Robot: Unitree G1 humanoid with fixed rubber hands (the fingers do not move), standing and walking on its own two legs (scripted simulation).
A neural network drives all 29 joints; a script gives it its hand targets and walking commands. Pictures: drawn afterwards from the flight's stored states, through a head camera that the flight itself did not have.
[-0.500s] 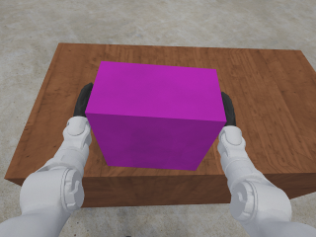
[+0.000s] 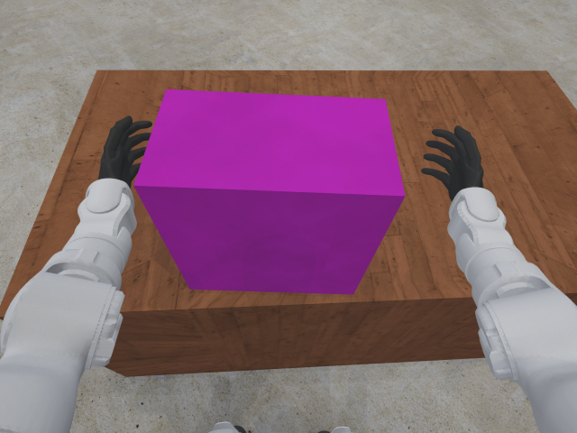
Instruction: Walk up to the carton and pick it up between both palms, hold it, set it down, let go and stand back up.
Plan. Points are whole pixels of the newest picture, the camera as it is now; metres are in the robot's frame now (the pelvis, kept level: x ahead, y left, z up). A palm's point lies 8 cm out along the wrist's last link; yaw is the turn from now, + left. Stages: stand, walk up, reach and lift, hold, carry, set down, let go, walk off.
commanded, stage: set down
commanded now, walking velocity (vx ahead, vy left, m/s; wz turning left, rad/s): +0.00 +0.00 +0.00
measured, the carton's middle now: (274, 207) +0.44 +0.02 +0.01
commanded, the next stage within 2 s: none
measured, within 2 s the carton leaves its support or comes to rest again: neither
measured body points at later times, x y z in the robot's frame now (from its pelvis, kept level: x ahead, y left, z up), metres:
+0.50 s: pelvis +0.01 -0.01 +0.02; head +0.06 +0.00 +0.47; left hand +0.47 +0.24 +0.16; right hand +0.46 -0.24 +0.14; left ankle +0.04 +0.13 -0.71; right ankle +0.02 -0.12 -0.71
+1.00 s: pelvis +0.02 +0.01 +0.04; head +0.04 +0.02 +0.49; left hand +0.46 +0.25 +0.21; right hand +0.44 -0.24 +0.19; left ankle +0.04 +0.13 -0.71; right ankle +0.02 -0.12 -0.71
